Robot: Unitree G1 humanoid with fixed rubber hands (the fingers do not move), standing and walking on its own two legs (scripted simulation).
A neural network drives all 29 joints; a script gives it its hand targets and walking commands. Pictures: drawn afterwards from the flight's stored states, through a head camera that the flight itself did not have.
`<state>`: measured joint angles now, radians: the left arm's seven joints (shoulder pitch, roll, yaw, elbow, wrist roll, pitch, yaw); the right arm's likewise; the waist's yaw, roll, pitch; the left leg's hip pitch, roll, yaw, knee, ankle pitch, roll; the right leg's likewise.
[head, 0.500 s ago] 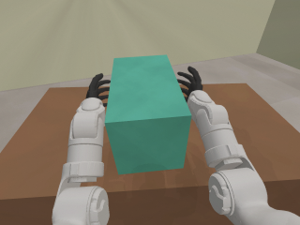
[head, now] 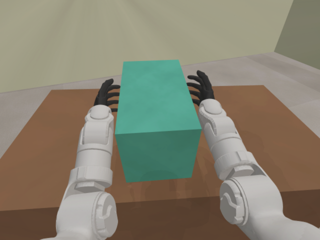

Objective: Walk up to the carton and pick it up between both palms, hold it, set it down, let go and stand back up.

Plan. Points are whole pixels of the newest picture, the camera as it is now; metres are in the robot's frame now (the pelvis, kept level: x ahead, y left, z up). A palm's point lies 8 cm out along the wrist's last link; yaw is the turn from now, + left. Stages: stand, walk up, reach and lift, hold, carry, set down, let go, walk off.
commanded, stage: set down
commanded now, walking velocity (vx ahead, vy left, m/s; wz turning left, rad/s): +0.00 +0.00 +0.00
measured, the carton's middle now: (154, 115) +0.42 +0.02 +0.16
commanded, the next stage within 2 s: none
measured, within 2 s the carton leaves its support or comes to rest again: neither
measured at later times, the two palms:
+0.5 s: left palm (108, 112) +0.41 +0.14 +0.17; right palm (203, 106) +0.43 -0.11 +0.18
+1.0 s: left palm (116, 122) +0.42 +0.13 +0.14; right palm (207, 113) +0.43 -0.13 +0.16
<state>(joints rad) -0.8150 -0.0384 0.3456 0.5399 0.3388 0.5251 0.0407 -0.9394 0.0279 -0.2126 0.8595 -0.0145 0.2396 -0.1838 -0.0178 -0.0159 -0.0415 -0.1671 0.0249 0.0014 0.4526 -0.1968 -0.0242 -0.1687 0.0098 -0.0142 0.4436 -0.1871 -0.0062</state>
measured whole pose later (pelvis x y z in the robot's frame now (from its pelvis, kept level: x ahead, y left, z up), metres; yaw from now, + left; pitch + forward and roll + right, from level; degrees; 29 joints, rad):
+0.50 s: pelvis +0.01 +0.00 +0.00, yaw +0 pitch -4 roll +0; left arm -0.81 -0.06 0.35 0.56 0.32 0.43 0.09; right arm -0.92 0.01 -0.21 0.90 0.05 0.09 -0.17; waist -0.02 -0.02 0.03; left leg -0.16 0.02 0.00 0.45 -0.21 -0.02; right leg -0.16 0.01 -0.01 0.44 -0.20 -0.01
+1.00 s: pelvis +0.02 +0.00 +0.00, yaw +0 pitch -4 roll +0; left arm -0.81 -0.10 0.35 0.72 0.32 0.34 0.16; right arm -0.91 -0.03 -0.22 1.04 -0.01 0.02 -0.13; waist -0.02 -0.02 0.03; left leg -0.16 0.02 0.00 0.45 -0.22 -0.02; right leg -0.16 0.01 -0.01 0.44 -0.21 -0.01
